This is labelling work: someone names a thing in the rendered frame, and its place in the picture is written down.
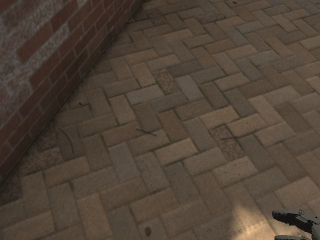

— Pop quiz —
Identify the right robot hand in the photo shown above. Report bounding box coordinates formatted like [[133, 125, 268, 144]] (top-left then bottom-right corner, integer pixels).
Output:
[[272, 209, 320, 240]]

